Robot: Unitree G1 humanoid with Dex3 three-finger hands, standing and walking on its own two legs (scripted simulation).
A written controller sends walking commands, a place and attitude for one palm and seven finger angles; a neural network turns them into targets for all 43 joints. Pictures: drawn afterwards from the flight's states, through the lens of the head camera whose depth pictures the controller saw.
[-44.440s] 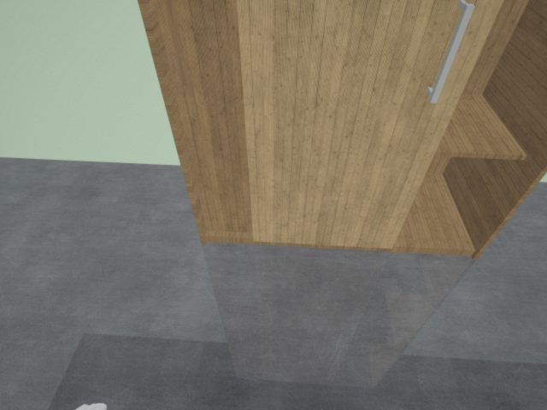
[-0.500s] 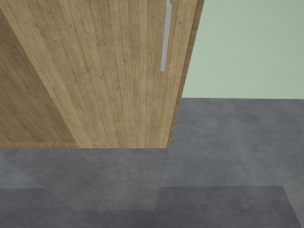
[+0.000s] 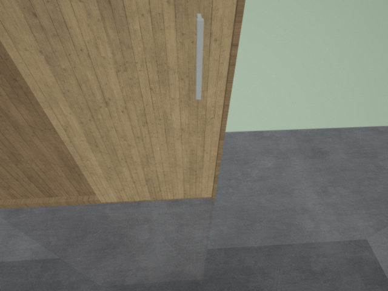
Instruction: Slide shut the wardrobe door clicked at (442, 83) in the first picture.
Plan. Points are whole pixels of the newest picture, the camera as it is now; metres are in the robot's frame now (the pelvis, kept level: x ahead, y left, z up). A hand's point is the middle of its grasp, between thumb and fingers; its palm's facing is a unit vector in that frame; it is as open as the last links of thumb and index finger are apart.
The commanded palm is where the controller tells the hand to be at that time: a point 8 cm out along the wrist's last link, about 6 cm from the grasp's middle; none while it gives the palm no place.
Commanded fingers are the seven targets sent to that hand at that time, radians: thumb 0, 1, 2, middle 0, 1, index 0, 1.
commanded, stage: let the arm hang, fingers relaxed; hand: left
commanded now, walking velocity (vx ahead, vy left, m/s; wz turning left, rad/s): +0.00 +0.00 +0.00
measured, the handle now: (198, 60) +0.68 +0.02 +0.13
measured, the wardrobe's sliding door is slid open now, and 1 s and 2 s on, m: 0.00 0.00 0.00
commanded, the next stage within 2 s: look to check the result in 0.10 s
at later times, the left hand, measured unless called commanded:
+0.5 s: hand out of the picture +0.08 +0.21 -0.16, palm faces +0.00 -0.95 -0.30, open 7.3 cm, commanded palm none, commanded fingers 0.00 0.90 0.90 -0.20 -0.30 -0.20 -0.30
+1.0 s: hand out of the picture +0.12 +0.20 -0.15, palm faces -0.01 -0.95 -0.32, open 7.3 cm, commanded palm none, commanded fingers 0.00 0.90 0.90 -0.20 -0.30 -0.20 -0.30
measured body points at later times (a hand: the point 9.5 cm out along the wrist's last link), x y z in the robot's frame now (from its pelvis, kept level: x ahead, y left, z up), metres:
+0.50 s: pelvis +0.02 -0.02 +0.00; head +0.04 -0.03 +0.45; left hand +0.08 +0.26 -0.14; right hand +0.08 -0.29 -0.15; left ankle +0.04 +0.11 -0.74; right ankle +0.00 -0.12 -0.74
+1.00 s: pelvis +0.04 -0.03 +0.01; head +0.05 -0.04 +0.46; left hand +0.12 +0.25 -0.13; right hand +0.11 -0.32 -0.14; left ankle +0.04 +0.11 -0.74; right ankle +0.00 -0.12 -0.74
